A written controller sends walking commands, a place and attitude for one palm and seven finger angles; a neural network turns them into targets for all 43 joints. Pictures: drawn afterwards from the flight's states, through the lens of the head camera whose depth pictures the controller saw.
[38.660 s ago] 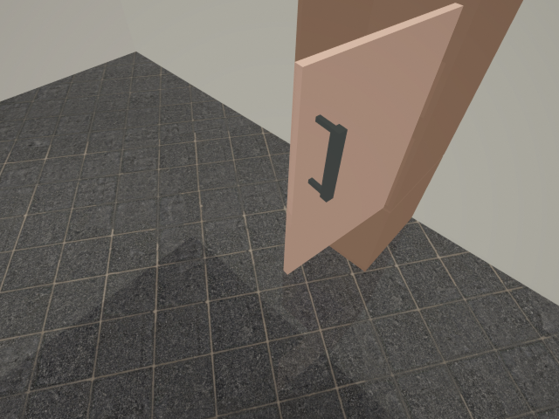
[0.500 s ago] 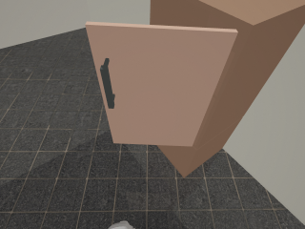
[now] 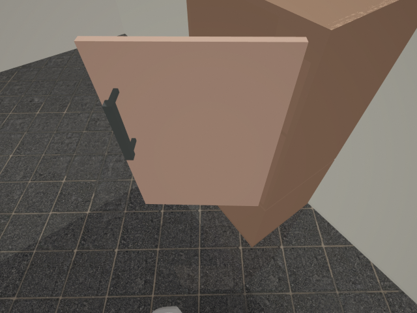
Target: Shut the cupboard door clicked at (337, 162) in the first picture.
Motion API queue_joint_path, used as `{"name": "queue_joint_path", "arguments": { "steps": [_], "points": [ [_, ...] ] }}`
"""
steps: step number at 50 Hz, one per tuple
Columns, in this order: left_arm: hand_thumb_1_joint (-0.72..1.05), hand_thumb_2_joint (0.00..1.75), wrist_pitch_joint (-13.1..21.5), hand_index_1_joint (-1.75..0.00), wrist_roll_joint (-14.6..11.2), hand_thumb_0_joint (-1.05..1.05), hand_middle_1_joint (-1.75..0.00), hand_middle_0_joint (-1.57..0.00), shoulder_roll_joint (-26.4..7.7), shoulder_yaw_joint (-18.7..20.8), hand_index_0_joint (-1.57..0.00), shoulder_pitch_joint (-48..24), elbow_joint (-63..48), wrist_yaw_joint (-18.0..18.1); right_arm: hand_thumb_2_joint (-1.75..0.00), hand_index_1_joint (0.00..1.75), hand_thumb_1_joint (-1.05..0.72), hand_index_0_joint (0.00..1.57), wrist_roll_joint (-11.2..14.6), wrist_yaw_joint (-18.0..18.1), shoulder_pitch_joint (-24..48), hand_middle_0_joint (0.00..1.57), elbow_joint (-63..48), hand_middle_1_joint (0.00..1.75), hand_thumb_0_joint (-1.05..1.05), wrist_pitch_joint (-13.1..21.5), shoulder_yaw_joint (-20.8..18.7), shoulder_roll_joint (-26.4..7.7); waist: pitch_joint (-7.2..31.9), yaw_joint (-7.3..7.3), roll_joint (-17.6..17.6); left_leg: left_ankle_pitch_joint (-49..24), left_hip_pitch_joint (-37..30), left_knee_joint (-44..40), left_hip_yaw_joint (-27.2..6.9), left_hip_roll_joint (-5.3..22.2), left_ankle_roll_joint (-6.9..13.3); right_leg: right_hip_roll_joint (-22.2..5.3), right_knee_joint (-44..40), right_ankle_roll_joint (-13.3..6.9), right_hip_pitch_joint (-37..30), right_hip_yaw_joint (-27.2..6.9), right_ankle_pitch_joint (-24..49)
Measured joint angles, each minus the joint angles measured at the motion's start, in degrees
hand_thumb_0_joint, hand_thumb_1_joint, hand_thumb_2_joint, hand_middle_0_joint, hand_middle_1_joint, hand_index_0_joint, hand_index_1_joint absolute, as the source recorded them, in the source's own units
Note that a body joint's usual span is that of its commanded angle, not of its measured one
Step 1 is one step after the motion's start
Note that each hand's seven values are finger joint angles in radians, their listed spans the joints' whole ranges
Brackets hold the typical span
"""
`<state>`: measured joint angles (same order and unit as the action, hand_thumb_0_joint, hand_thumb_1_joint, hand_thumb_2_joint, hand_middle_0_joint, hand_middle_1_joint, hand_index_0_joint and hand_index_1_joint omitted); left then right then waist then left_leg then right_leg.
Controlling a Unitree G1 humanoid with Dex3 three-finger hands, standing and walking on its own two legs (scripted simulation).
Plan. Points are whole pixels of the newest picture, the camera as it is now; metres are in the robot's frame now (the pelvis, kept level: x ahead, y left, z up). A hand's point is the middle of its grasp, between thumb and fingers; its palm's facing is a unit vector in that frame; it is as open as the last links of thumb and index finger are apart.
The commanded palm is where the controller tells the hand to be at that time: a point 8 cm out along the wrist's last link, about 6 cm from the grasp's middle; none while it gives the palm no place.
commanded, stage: come to a stop and stand still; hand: left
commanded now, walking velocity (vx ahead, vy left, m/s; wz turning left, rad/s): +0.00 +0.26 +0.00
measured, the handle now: (122, 126) +0.46 +0.23 +0.08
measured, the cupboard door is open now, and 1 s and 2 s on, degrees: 53 53 53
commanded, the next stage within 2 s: look again from close up in 0.76 s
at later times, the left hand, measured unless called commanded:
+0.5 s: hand out of the picture -0.01 +0.24 -0.17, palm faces +0.07 -0.98 -0.21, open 7.4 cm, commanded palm none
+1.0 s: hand out of the picture -0.03 +0.22 -0.16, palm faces -0.01 -0.98 -0.20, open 7.4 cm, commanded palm none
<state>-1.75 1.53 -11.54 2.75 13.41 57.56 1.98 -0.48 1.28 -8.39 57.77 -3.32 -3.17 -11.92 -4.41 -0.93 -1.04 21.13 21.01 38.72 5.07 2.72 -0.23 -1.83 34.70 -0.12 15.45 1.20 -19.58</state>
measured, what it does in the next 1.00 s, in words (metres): steps on the spot: left foot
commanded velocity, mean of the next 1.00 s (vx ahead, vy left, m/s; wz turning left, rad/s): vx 0.00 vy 0.03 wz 0.00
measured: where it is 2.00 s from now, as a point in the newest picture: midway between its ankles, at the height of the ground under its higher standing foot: outside the picture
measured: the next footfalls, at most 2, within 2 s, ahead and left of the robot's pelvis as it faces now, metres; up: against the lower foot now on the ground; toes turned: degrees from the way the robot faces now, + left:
left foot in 0.36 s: -0.01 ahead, +0.14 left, +0.00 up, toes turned +4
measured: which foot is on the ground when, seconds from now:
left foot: up 0.00-0.34, down 0.36-1.00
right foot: down 0.00-1.00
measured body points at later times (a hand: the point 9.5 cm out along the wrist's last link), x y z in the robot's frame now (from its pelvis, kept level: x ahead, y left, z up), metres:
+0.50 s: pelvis -0.03 +0.04 +0.01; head -0.02 +0.06 +0.46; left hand -0.01 +0.29 -0.15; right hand +0.03 -0.19 -0.13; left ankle -0.05 +0.14 -0.73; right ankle -0.02 -0.11 -0.72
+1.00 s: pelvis -0.03 +0.05 +0.01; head -0.02 +0.04 +0.46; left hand -0.03 +0.27 -0.15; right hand -0.04 -0.18 -0.15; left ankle -0.05 +0.14 -0.73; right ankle -0.03 -0.10 -0.73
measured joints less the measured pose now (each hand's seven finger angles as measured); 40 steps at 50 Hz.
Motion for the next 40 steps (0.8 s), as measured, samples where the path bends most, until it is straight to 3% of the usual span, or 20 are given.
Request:
{"name": "queue_joint_path", "arguments": {
  "steps": [3, 8, 14, 18, 20, 23, 26, 28, 33, 40],
  "points": [
    [0.91, 0.9, 0.11, -0.3, 0.1, 0.01, -0.29, -0.2, 1.46, -1.09, -0.2, 0.06, 0.34, -0.43, -0.9, 0.3, -0.91, 0.2, -0.17, -0.33, -0.49, 0.2, -0.04, 0.3, 0.0, -1.0, -0.61, -1.28, 0.59, 0.63, -1.37, 6.21, 2.16, 10.11, -3.34, -2.32, -0.64, 0.01, -1.65, 0.06, -0.38, 0.34, 1.69],
    [0.9, 0.9, 0.95, -0.3, -0.14, 0.01, -0.3, -0.2, 2.55, -1.64, -0.2, -0.61, -0.16, -0.48, -0.9, 0.3, -0.91, 0.2, -0.05, -0.85, -1.63, 0.2, 0.12, 0.3, 0.0, -0.61, -0.2, -1.56, 0.9, 0.66, -0.24, 5.49, 1.45, 16.23, -4.13, -3.77, -2.35, -1.06, -5.82, 0.02, -0.92, -0.08, 4.66],
    [0.91, 0.9, 1.41, -0.3, 0.1, 0.01, -0.3, -0.2, 1.61, -1.09, -0.2, -1.52, -0.95, -0.14, -0.9, 0.3, -0.91, 0.2, 0.29, -0.87, -2.14, 0.2, 0.24, 0.3, 0.0, -0.15, 0.55, -0.78, 0.65, -0.48, 2.11, 5.55, -4.09, 4.32, -3.79, -3.38, -3.01, -2.64, -7.18, 1.03, -0.51, 0.0, 6.38],
    [0.91, 0.9, 0.3, -0.3, -0.49, 0.01, -0.3, -0.2, 0.47, -0.81, -0.2, -1.15, -0.12, -0.22, -0.9, 0.3, -0.91, 0.2, 0.18, -0.75, -2.55, 0.2, -0.23, 0.3, 0.0, 1.63, 1.07, -0.37, 1.22, -0.19, 2.4, -5.59, -9.82, -10.66, -3.47, -2.39, -1.48, -2.68, -3.49, 2.72, 1.23, 0.32, 5.15],
    [0.91, 0.9, -0.75, -0.3, -0.7, 0.01, -0.3, -0.2, -0.38, -0.53, -0.2, -1.03, 0.79, -0.15, -0.9, 0.3, -0.91, 0.2, -0.25, -0.56, -2.86, 0.2, 0.28, 0.3, 0.0, 1.77, 1.54, 0.77, 1.34, -0.48, 3.74, -4.34, -10.06, -9.26, -2.9, -3.07, 0.48, -2.83, -2.12, 2.24, 0.95, -0.72, 2.33],
    [0.91, 0.9, -1.76, -0.3, -0.44, 0.01, -0.3, -0.2, -1.15, -0.45, -0.2, -0.2, 1.88, -0.4, -0.9, 0.3, -0.91, 0.2, -0.61, -0.39, -3.7, 0.2, 0.81, 0.3, 0.0, 1.69, 2.47, 2.29, 2.26, -0.89, 4.6, -3.48, -11.21, -10.03, -2.22, -3.35, 1.59, -2.33, -1.46, 1.15, 0.12, -1.44, 0.86],
    [0.91, 0.9, -1.67, -0.3, -0.45, 0.01, -0.3, -0.2, -1.45, -0.75, -0.2, 0.37, 2.76, -0.75, -0.9, 0.3, -0.91, 0.2, -0.5, 0.05, -4.05, 0.2, 1.17, 0.3, 0.0, 2.03, 3.11, 3.53, 2.31, -1.15, 5.26, -4.33, -11.73, -11.37, -1.5, -4.2, 1.81, -1.85, -3.23, 0.57, -1.77, -1.73, 3.71],
    [0.91, 0.9, -1.2, -0.3, -0.54, 0.01, -0.29, -0.2, -0.58, -1.14, -0.2, 0.5, 3.73, -0.78, -0.9, 0.3, -0.92, 0.2, -0.2, 0.48, -3.73, 0.21, 1.67, 0.3, 0.0, 2.33, 2.93, 3.16, 1.76, -1.25, 4.16, -4.74, -11.93, -11.91, -1.17, -4.13, 1.98, -1.63, -5.46, 1.71, -2.78, -2.14, 4.36],
    [0.91, 0.9, 0.08, -0.3, -0.83, 0.01, -0.29, -0.2, 1.54, -2.29, -0.2, 1.72, 5.42, -0.87, -0.9, 0.3, -0.93, 0.2, 0.25, 0.33, -3.9, 0.21, 2.7, 0.3, 0.0, 3.09, 2.75, 2.05, 1.34, -0.27, 1.66, -6.34, -12.65, -14.52, -1.13, -3.79, 2.15, -1.26, -9.9, 2.86, -4.28, -2.08, 7.14],
    [0.91, 0.9, 0.53, -0.3, -0.96, 0.01, -0.29, -0.2, 2.6, -2.73, -0.2, 2.33, 6.99, -0.6, -0.9, 0.3, -0.92, 0.2, 0.26, 0.21, -6.19, 0.21, 5.25, 0.3, 0.0, 3.64, 3.25, 2.74, 1.91, 0.45, 2.4, -7.1, -14.07, -16.53, -0.81, -3.58, 1.97, -0.98, -11.57, 2.66, -5.39, -2.36, 7.81]
  ]
}}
